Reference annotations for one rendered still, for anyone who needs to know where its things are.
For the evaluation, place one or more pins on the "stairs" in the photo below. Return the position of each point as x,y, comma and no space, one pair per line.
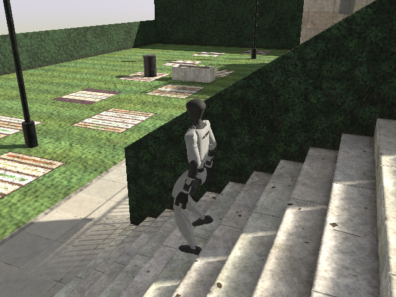
322,228

